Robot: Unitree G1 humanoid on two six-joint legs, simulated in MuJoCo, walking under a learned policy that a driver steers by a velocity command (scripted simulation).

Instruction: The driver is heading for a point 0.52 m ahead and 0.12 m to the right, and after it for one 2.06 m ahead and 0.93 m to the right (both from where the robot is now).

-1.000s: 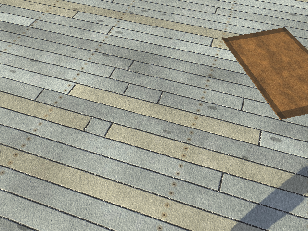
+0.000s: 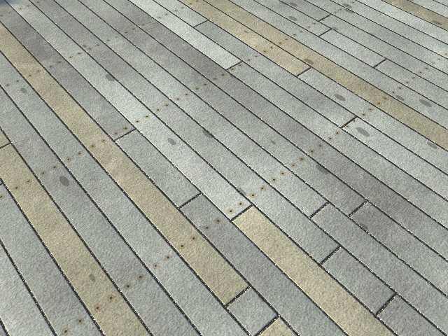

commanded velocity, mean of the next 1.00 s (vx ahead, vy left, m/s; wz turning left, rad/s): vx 0.50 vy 0.00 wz -0.30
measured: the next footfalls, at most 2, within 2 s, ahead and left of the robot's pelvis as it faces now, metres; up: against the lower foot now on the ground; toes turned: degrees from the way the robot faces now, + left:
left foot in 0.20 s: +0.27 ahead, +0.15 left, +0.00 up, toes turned +2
right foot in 0.76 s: +0.55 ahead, -0.10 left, +0.00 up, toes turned -17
